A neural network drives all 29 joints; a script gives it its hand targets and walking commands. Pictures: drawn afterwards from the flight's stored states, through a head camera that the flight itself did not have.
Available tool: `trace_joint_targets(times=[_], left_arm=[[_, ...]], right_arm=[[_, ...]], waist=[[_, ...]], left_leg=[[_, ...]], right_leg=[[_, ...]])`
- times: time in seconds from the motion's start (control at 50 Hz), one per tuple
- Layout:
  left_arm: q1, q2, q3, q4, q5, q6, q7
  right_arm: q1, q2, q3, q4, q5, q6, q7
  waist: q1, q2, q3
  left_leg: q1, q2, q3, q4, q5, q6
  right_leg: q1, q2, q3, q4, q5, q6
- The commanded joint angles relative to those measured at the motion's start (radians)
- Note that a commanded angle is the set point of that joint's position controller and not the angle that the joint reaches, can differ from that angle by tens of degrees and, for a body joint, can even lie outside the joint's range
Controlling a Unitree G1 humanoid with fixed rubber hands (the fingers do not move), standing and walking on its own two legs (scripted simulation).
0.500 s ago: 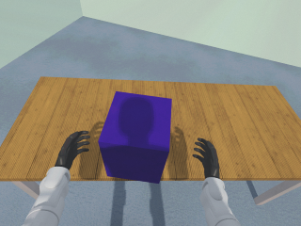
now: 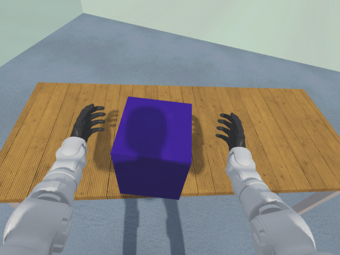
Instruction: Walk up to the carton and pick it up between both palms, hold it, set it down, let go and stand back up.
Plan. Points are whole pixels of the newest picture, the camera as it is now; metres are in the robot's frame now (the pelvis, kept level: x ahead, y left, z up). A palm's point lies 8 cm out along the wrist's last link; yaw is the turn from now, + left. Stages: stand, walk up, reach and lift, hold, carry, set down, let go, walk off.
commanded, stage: reach and lift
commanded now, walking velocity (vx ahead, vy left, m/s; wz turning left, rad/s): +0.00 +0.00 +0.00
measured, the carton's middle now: (154, 150) +0.44 +0.03 -0.09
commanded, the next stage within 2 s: none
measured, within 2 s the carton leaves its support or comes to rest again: neither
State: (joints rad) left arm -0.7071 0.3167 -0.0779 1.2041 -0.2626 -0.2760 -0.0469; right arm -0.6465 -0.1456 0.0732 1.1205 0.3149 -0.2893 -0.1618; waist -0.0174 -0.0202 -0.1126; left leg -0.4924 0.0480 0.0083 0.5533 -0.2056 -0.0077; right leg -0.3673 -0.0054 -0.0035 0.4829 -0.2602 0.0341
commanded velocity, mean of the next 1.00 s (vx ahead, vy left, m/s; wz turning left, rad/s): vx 0.00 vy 0.00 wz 0.00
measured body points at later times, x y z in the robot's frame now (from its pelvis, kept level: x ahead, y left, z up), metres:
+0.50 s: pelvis -0.01 -0.01 -0.01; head +0.05 +0.02 +0.43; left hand +0.46 +0.21 +0.07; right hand +0.44 -0.19 +0.08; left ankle +0.04 +0.12 -0.73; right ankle -0.02 -0.14 -0.73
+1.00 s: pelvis -0.02 +0.00 -0.04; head +0.08 +0.03 +0.40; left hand +0.45 +0.21 -0.01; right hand +0.43 -0.18 +0.00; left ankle +0.04 +0.12 -0.73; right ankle -0.02 -0.14 -0.73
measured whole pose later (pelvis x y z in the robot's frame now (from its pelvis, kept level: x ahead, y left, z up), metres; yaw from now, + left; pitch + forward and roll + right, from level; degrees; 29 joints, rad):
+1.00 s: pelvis -0.02 +0.00 -0.04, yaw -1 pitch +26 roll -3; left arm -1.06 0.31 -0.13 1.69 -0.31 -0.48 -0.03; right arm -0.97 -0.13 0.04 1.49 0.30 -0.40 -0.11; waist -0.07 -0.02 -0.28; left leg -1.01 0.05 -0.03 0.80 -0.25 -0.02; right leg -0.89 0.00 -0.03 0.76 -0.33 0.03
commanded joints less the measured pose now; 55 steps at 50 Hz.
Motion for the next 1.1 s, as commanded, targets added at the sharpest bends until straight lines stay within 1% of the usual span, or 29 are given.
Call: trace_joint_targets(times=[0.0,0.02,0.04,0.16,0.24,0.26,0.28,0.3,0.38,0.44,0.46,0.52,0.54,0.56,0.58,0.6,0.62,0.68,0.72,0.78,0.8,0.82,0.88,0.9,0.92,0.96,1.0,1.04,1.08], left_arm=[[-0.456,0.115,-0.016,-0.042,-0.032,-0.053,0.009],[-0.470,0.101,-0.024,-0.052,-0.030,-0.055,0.011],[-0.507,0.114,-0.028,0.008,-0.030,-0.051,0.011],[-0.558,0.137,-0.021,0.071,-0.033,-0.056,-0.003],[-0.639,0.154,-0.020,0.154,-0.048,-0.055,-0.002],[-0.678,0.168,-0.029,0.146,-0.055,-0.060,0.001],[-0.695,0.159,-0.047,0.145,-0.067,-0.065,0.005],[-0.700,0.158,-0.041,0.163,-0.075,-0.068,0.001],[-0.716,0.167,-0.058,0.234,-0.088,-0.061,-0.008],[-0.728,0.164,-0.053,0.241,-0.073,-0.078,-0.012],[-0.738,0.180,-0.054,0.263,-0.085,-0.075,-0.014],[-0.717,0.139,-0.071,0.263,-0.079,-0.081,-0.017],[-0.718,0.141,-0.066,0.282,-0.070,-0.087,-0.014],[-0.715,0.165,-0.063,0.312,-0.076,-0.084,-0.017],[-0.690,0.164,-0.043,0.333,-0.067,-0.092,-0.014],[-0.681,0.155,-0.051,0.339,-0.074,-0.101,-0.017],[-0.684,0.144,-0.058,0.322,-0.083,-0.114,-0.013],[-0.731,0.132,-0.066,0.308,-0.066,-0.153,-0.001],[-0.722,0.121,-0.066,0.333,-0.081,-0.172,0.000],[-0.746,0.136,-0.053,0.340,-0.070,-0.202,0.010],[-0.773,0.118,-0.067,0.320,-0.060,-0.212,0.020],[-0.772,0.097,-0.066,0.305,-0.062,-0.228,0.021],[-0.725,0.111,-0.052,0.392,-0.045,-0.232,0.016],[-0.742,0.105,-0.050,0.372,-0.042,-0.239,0.022],[-0.741,0.092,-0.053,0.388,-0.042,-0.241,0.021],[-0.728,0.078,-0.056,0.408,-0.038,-0.253,0.017],[-0.738,0.078,-0.040,0.384,-0.032,-0.270,0.019],[-0.755,0.086,-0.036,0.366,-0.011,-0.286,0.036],[-0.727,0.064,-0.029,0.368,-0.012,-0.282,0.035]], right_arm=[[-0.440,-0.082,0.004,-0.051,0.024,-0.003,0.005],[-0.440,-0.104,-0.005,-0.025,0.021,-0.004,0.005],[-0.480,-0.113,-0.013,0.030,0.020,0.010,0.011],[-0.526,-0.130,-0.003,0.067,0.027,-0.003,0.000],[-0.630,-0.140,0.000,0.062,0.037,0.013,0.002],[-0.650,-0.143,-0.024,0.076,0.034,0.013,0.002],[-0.660,-0.145,0.000,0.063,0.044,0.015,0.003],[-0.676,-0.135,-0.009,0.048,0.030,0.011,0.004],[-0.667,-0.145,0.021,0.104,0.057,0.037,0.009],[-0.693,-0.142,0.021,0.066,0.052,0.018,0.010],[-0.685,-0.143,0.041,0.093,0.067,0.023,0.008],[-0.657,-0.153,0.044,0.113,0.073,0.017,0.015],[-0.655,-0.139,0.042,0.119,0.076,0.013,0.016],[-0.632,-0.142,0.041,0.159,0.070,0.025,0.018],[-0.632,-0.143,0.062,0.146,0.079,0.018,0.026],[-0.648,-0.121,0.060,0.120,0.075,0.011,0.024],[-0.628,-0.125,0.064,0.138,0.073,0.003,0.029],[-0.633,-0.142,0.019,0.179,0.042,-0.040,0.031],[-0.655,-0.134,0.020,0.148,0.036,-0.063,0.038],[-0.650,-0.126,-0.007,0.194,0.007,-0.076,0.040],[-0.657,-0.125,-0.026,0.215,-0.003,-0.090,0.043],[-0.687,-0.130,-0.024,0.170,-0.006,-0.109,0.044],[-0.638,-0.144,-0.042,0.267,-0.024,-0.131,0.049],[-0.667,-0.134,-0.049,0.246,-0.025,-0.138,0.050],[-0.659,-0.132,-0.039,0.269,-0.018,-0.144,0.049],[-0.646,-0.135,-0.050,0.309,-0.018,-0.163,0.053],[-0.674,-0.138,-0.049,0.282,-0.025,-0.204,0.054],[-0.703,-0.144,-0.077,0.268,-0.039,-0.221,0.056],[-0.679,-0.146,-0.057,0.319,-0.032,-0.223,0.063]], waist=[[-0.005,0.084,-0.423],[-0.019,0.112,-0.431],[-0.020,0.126,-0.416],[-0.034,0.107,-0.517],[-0.021,0.076,-0.521],[-0.039,0.084,-0.583],[-0.027,0.114,-0.584],[-0.034,0.083,-0.610],[-0.042,0.081,-0.611],[-0.033,0.096,-0.656],[-0.045,0.081,-0.652],[-0.051,0.077,-0.577],[-0.036,0.102,-0.585],[-0.044,0.081,-0.550],[-0.018,0.078,-0.540],[-0.018,0.043,-0.573],[-0.028,0.059,-0.570],[-0.037,0.117,-0.635],[-0.028,0.087,-0.626],[-0.034,0.098,-0.670],[-0.045,0.133,-0.679],[-0.037,0.127,-0.727],[-0.056,0.111,-0.711],[-0.037,0.141,-0.733],[-0.052,0.113,-0.734],[-0.063,0.116,-0.729],[-0.053,0.122,-0.788],[-0.036,0.149,-0.820],[-0.050,0.149,-0.788]], left_leg=[[0.391,-0.007,-0.017,0.020,0.259,-0.039],[0.425,-0.009,-0.021,0.027,0.311,-0.051],[0.405,-0.004,-0.032,0.029,0.268,-0.053],[0.383,-0.011,-0.020,0.076,0.398,-0.045],[0.328,-0.014,-0.008,0.071,0.346,-0.032],[0.328,-0.017,-0.008,0.071,0.339,-0.029],[0.313,-0.018,-0.008,0.084,0.329,-0.032],[0.319,-0.019,-0.005,0.084,0.359,-0.028],[0.288,-0.024,-0.001,0.088,0.343,-0.016],[0.280,-0.028,-0.001,0.099,0.366,-0.014],[0.271,-0.030,-0.004,0.110,0.374,-0.010],[0.270,-0.026,-0.003,0.105,0.343,-0.018],[0.265,-0.023,-0.001,0.107,0.355,-0.023],[0.252,-0.022,-0.007,0.104,0.312,-0.014],[0.238,-0.022,0.002,0.107,0.309,-0.013],[0.213,-0.021,-0.002,0.111,0.308,-0.003],[0.200,-0.020,0.000,0.121,0.303,-0.001],[0.221,-0.017,-0.002,0.161,0.350,-0.031],[0.185,-0.015,-0.010,0.172,0.334,-0.029],[0.136,-0.021,-0.007,0.196,0.282,-0.029],[0.145,-0.016,-0.016,0.204,0.285,-0.044],[0.149,-0.019,-0.008,0.220,0.330,-0.046],[0.132,-0.022,-0.021,0.249,0.290,-0.047],[0.101,-0.020,-0.020,0.253,0.275,-0.055],[0.089,-0.026,-0.015,0.263,0.282,-0.056],[0.088,-0.026,-0.019,0.277,0.289,-0.056],[0.092,-0.027,-0.020,0.320,0.373,-0.068],[0.112,-0.023,-0.027,0.324,0.368,-0.082],[0.085,-0.026,-0.034,0.338,0.391,-0.090]], right_leg=[[-0.163,0.032,-0.050,-0.049,0.126,-0.030],[-0.180,0.038,-0.062,-0.047,0.160,-0.036],[-0.224,0.033,-0.059,-0.046,0.115,-0.037],[-0.196,0.041,-0.062,-0.021,0.252,-0.026],[-0.216,0.037,-0.056,-0.019,0.213,-0.018],[-0.226,0.033,-0.047,-0.020,0.217,-0.016],[-0.249,0.034,-0.056,0.002,0.212,-0.018],[-0.238,0.031,-0.062,0.003,0.249,-0.016],[-0.241,0.024,-0.056,0.016,0.256,-0.012],[-0.242,0.023,-0.059,0.025,0.296,-0.014],[-0.241,0.023,-0.061,0.030,0.311,-0.013],[-0.264,0.026,-0.065,0.031,0.257,-0.014],[-0.273,0.027,-0.067,0.032,0.247,-0.019],[-0.288,0.027,-0.059,0.032,0.205,-0.017],[-0.287,0.026,-0.058,0.039,0.187,-0.019],[-0.278,0.026,-0.057,0.046,0.190,-0.013],[-0.294,0.024,-0.054,0.054,0.193,-0.014],[-0.362,0.031,-0.064,0.074,0.197,-0.022],[-0.365,0.029,-0.069,0.095,0.178,-0.012],[-0.425,0.021,-0.062,0.117,0.118,-0.012],[-0.462,0.026,-0.079,0.134,0.125,-0.017],[-0.452,0.027,-0.084,0.146,0.162,-0.012],[-0.497,0.024,-0.083,0.166,0.129,-0.008],[-0.520,0.023,-0.083,0.185,0.113,-0.015],[-0.520,0.027,-0.085,0.192,0.129,-0.015],[-0.548,0.028,-0.091,0.207,0.134,-0.007],[-0.555,0.034,-0.094,0.235,0.193,-0.008],[-0.584,0.038,-0.096,0.245,0.165,-0.009],[-0.596,0.038,-0.104,0.258,0.171,-0.013]])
